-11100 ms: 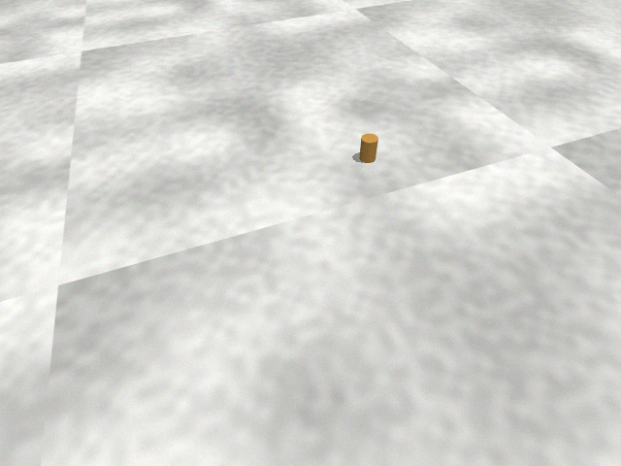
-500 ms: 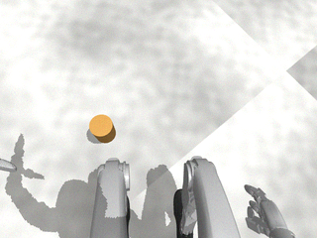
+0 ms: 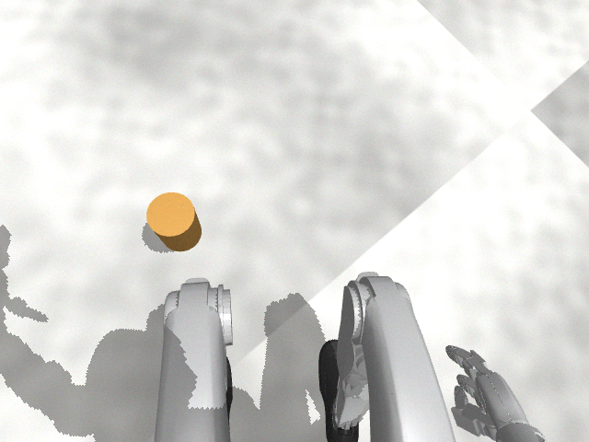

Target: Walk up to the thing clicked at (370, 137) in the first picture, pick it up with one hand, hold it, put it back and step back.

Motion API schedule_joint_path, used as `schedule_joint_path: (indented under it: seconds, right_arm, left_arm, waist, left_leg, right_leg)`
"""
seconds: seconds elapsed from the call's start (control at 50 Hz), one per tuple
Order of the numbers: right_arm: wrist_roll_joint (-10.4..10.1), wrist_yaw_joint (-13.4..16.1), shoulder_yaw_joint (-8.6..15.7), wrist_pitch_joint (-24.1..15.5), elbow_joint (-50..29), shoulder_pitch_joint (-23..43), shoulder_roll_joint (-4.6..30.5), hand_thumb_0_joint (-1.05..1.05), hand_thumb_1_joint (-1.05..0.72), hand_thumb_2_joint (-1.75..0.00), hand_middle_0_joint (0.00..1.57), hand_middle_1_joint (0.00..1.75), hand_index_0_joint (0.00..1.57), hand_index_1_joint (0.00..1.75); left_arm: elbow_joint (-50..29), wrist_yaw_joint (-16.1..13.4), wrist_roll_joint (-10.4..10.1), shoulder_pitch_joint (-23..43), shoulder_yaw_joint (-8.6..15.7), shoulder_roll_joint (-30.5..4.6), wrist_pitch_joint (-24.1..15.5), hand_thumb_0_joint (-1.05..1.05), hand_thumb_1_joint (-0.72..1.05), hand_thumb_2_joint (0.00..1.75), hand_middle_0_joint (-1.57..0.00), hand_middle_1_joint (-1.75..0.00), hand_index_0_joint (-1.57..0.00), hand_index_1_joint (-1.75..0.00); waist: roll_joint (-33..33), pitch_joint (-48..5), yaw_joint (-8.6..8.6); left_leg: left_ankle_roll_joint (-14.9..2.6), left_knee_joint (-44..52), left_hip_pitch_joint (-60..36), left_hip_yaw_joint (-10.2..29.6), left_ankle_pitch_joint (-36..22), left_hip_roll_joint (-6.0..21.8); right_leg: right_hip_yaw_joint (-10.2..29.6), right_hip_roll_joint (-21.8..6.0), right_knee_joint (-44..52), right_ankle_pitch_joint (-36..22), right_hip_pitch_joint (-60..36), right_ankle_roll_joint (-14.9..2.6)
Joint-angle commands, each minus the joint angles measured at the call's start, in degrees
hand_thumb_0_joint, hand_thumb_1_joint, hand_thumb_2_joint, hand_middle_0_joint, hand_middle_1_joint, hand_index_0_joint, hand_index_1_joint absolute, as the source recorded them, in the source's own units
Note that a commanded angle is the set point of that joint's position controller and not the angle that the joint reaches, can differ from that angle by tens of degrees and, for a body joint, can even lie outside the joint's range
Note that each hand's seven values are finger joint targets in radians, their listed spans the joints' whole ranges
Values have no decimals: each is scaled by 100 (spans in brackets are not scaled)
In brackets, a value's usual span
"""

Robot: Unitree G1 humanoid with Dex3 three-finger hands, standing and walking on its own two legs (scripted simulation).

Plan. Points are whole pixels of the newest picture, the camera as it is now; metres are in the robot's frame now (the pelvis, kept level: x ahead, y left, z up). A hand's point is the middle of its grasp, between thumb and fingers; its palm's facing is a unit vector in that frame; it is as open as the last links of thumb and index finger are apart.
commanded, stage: go down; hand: left
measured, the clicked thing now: (176, 223) +0.47 +0.22 -0.33
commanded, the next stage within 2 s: approach in 0.86 s
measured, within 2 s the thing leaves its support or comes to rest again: neither
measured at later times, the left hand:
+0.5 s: hand out of the picture +0.38 +0.41 -0.02, palm faces +0.12 -0.99 -0.09, open 17.6 cm
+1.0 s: hand out of the picture +0.39 +0.41 -0.02, palm faces +0.11 -0.99 -0.08, open 17.6 cm
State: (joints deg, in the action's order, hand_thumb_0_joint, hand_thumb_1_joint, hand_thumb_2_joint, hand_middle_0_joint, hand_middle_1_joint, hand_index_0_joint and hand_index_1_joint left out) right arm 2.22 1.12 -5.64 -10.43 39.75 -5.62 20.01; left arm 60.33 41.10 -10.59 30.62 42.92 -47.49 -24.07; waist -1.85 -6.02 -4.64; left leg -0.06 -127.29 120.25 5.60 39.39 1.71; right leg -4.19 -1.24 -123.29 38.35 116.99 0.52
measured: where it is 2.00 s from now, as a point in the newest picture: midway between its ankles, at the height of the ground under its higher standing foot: (277, 420)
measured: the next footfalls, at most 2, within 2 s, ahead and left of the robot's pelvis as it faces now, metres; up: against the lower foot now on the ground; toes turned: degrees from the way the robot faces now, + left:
none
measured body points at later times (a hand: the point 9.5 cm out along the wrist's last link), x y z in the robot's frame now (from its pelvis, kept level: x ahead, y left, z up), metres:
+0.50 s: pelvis +0.00 +0.00 -0.02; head +0.21 +0.08 +0.37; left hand +0.37 +0.46 -0.01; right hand +0.15 -0.27 -0.11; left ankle +0.08 +0.12 -0.36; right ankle +0.10 -0.12 -0.36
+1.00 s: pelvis +0.00 +0.01 -0.03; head +0.21 +0.09 +0.36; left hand +0.38 +0.47 -0.01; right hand +0.15 -0.27 -0.11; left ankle +0.08 +0.12 -0.36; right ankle +0.10 -0.12 -0.36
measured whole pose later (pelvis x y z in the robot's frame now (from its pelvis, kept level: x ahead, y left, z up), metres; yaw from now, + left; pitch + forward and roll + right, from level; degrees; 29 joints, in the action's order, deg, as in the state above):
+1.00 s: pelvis +0.00 +0.01 -0.03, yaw -2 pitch +30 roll -9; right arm 2.5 1.0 -8.8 -9.8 38.4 -5.5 21.5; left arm 60.4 45.1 -13.1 33.3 45.9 -52.9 -24.1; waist -2.6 -3.3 -6.5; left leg -0.9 -133.0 124.5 7.3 39.4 1.2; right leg -5.5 -1.1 -127.2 38.2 119.4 1.4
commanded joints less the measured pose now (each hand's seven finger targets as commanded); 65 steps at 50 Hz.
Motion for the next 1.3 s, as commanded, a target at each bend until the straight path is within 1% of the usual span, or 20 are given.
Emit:
schedule_joint_path:
  seconds: [0.0, 0.02, 0.04, 0.06, 0.16, 0.28, 0.46, 0.52, 0.54, 0.64, 0.72, 0.74, 0.84, 0.94, 1.0, 1.02, 1.1, 1.18, 1.26, 1.28]
  right_arm:
    - [-52, 120, 484, -188, -368, -635, 1321, 0, -89, -90, 20, 30, 20, 30]
    - [-54, 121, 477, -197, -355, -680, 1356, 0, -89, -90, 20, 30, 20, 30]
    - [-50, 121, 473, -197, -349, -664, 1368, 0, -89, -90, 20, 30, 20, 30]
    - [-44, 121, 468, -213, -348, -660, 1381, 0, -89, -90, 20, 30, 20, 30]
    - [-43, 115, 411, -187, -329, -741, 1403, 0, -89, -90, 20, 30, 20, 30]
    - [-54, 120, 416, -170, -332, -770, 1464, 0, -89, -90, 20, 30, 20, 30]
    - [-18, 109, 357, -139, -331, -775, 1495, 0, -89, -90, 20, 30, 20, 30]
    - [-12, 106, 337, -125, -372, -716, 1538, 0, -89, -90, 20, 30, 20, 30]
    - [-8, 103, 318, -117, -366, -758, 1543, 0, -89, -90, 20, 30, 20, 30]
    - [-5, 91, 265, -127, -412, -675, 1531, 0, -89, -90, 20, 30, 20, 30]
    - [-8, 106, 265, -121, -387, -714, 1591, 0, -90, -90, 20, 30, 20, 30]
    - [3, 109, 251, -120, -372, -692, 1595, 0, -89, -90, 20, 30, 20, 30]
    - [-13, 100, 251, -95, -382, -717, 1631, 0, -89, -90, 20, 30, 20, 30]
    - [-39, 107, 258, -75, -411, -676, 1623, 0, -91, -90, 20, 30, 20, 30]
    - [-34, 92, 232, -94, -421, -644, 1584, 0, -90, -90, 20, 30, 20, 30]
    - [-31, 86, 219, -107, -427, -583, 1565, 0, -90, -90, 20, 30, 20, 30]
    - [49, 31, 122, -143, -434, -521, 1563, 0, -90, -90, 20, 30, 20, 30]
    - [170, -29, 37, -139, -469, -445, 1611, 0, -90, -90, 20, 30, 20, 30]
    - [353, -103, -78, -102, -491, -320, 1703, 0, -90, -89, 20, 30, 20, 30]
    - [390, -122, -106, -80, -447, -263, 1748, 0, -90, -89, 20, 30, 20, 30]
  left_arm:
    - [-948, 67, -260, 1040, 436, -2385, -272, 0, -61, 7, -3, -11, -5, -9]
    - [-969, 92, -269, 1102, 424, -2390, -271, 0, -61, 6, -3, -11, -5, -9]
    - [-935, 113, -294, 1095, 403, -2315, -262, 0, -61, 5, -4, -10, -5, -8]
    - [-1025, 133, -271, 1216, 443, -2481, -271, 0, -60, 7, -3, -11, -5, -9]
    - [-1011, 179, -316, 1186, 502, -2566, -262, 0, -61, 7, -3, -11, -5, -9]
    - [-1024, 179, -294, 1079, 609, -2700, -234, 0, -61, 5, -3, -10, -5, -8]
    - [-936, 247, -355, 1308, 576, -2658, -269, 0, -58, 6, -3, -10, -5, -8]
    - [-864, 286, -346, 1287, 608, -2757, -275, 0, -61, 5, -3, -9, -5, -7]
    - [-826, 290, -324, 1311, 612, -2807, -270, 0, -59, 5, -3, -9, -5, -7]
    - [-923, 315, -394, 1349, 692, -3008, -313, 0, -60, 6, -3, -10, -5, -8]
    - [-953, 362, -426, 1293, 695, -2954, -319, 0, -60, 6, -3, -10, -5, -8]
    - [-955, 381, -418, 1330, 613, -2881, -328, 0, -58, 6, -3, -10, -5, -8]
    - [-1092, 387, -457, 1272, 714, -2926, -323, 0, -58, 5, -3, -9, -5, -7]
    - [-1223, 389, -501, 1340, 757, -3021, -316, 0, -61, 6, -7, -11, -6, -12]
    - [-810, 409, -615, 1090, 653, -2592, -319, 0, -56, 2, -5, -11, -5, -9]
    - [-645, 394, -640, 1079, 579, -2467, -353, 0, -58, 2, -5, -10, -6, -9]
    - [-79, 278, -737, 1156, 402, -2048, -633, 0, -61, 4, -4, -12, -5, -10]
    - [259, 134, -624, 1434, 4, -1712, -955, 0, -60, 5, -4, -11, -5, -10]
    - [176, -48, -485, 1686, -17, -1898, -1470, 0, -61, 4, -4, -11, -5, -9]
    - [-116, -99, -458, 1859, 135, -2199, -1663, 0, -61, 4, -4, -11, -5, -9]
  waist:
    - [1274, -3379, 201]
    - [1312, -3349, 132]
    - [1336, -3343, 167]
    - [1467, -3347, 165]
    - [1507, -3536, 184]
    - [1651, -3451, 212]
    - [1561, -3266, 20]
    - [1628, -3208, 71]
    - [1623, -3175, 3]
    - [1579, -3268, 105]
    - [1778, -3357, 84]
    - [1882, -3335, 35]
    - [2004, -3348, 68]
    - [1969, -3279, 81]
    - [1623, -3035, -20]
    - [1433, -2804, -109]
    - [996, -2396, -267]
    - [1013, -2356, -461]
    - [1313, -2514, -477]
    - [1556, -2538, -426]
  left_leg:
    - [-158, 1679, -2416, -193, -390, -27]
    - [-158, 1625, -2404, -194, -484, -36]
    - [-146, 1625, -2479, -173, -546, -33]
    - [-137, 1620, -2487, -139, -495, -19]
    - [-115, 1491, -2584, -138, -873, -34]
    - [-91, 1556, -2635, -46, -816, -32]
    - [-123, 1366, -2427, -57, -804, -30]
    - [-114, 1404, -2521, -5, -678, -7]
    - [-108, 1409, -2460, 17, -654, -9]
    - [-142, 1320, -2216, -80, -507, -22]
    - [-90, 1317, -2568, 10, -793, -9]
    - [-74, 1306, -2639, 34, -898, 4]
    - [-37, 1363, -2853, 147, -1052, 19]
    - [-76, 1420, -2618, 122, -666, 6]
    - [-115, 1255, -2284, 49, -662, -25]
    - [-143, 1221, -2019, 53, -458, -22]
    - [-176, 887, -1610, 29, -389, -13]
    - [-139, 693, -1644, 76, -364, 21]
    - [-82, 471, -1818, 130, -377, 54]
    - [-54, 492, -1934, 184, -346, 75]
  right_leg:
    - [-107, 183, 1262, -375, -1603, -276]
    - [-124, 174, 1238, -450, -1600, -273]
    - [-127, 168, 1190, -512, -1503, -280]
    - [-138, 169, 1108, -461, -1402, -296]
    - [-168, 170, 1014, -732, -1503, -300]
    - [-223, 160, 913, -692, -1347, -306]
    - [-248, 172, 874, -699, -1335, -288]
    - [-265, 178, 845, -608, -1178, -290]
    - [-290, 172, 836, -579, -1204, -281]
    - [-263, 206, 852, -439, -1358, -279]
    - [-297, 196, 748, -680, -1197, -296]
    - [-318, 189, 690, -756, -1138, -305]
    - [-363, 177, 597, -847, -991, -312]
    - [-340, 186, 667, -601, -1023, -298]
    - [-343, 203, 723, -603, -1077, -281]
    - [-363, 221, 743, -442, -1022, -270]
    - [-411, 273, 711, -423, -984, -246]
    - [-484, 290, 578, -431, -895, -244]
    - [-563, 316, 323, -450, -828, -242]
    - [-589, 313, 210, -403, -742, -251]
